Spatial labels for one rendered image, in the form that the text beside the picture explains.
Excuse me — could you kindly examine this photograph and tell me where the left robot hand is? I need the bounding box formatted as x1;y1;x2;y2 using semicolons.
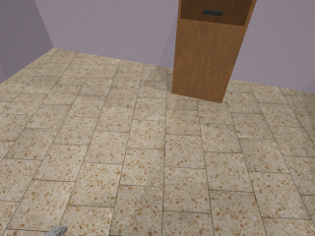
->
42;225;68;236

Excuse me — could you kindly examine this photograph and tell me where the cabinet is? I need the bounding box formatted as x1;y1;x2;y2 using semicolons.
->
171;0;257;103

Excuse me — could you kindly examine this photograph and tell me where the handle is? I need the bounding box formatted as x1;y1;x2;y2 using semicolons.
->
203;9;223;16

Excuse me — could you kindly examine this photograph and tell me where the drawer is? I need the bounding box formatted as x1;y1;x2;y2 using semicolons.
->
180;0;253;27

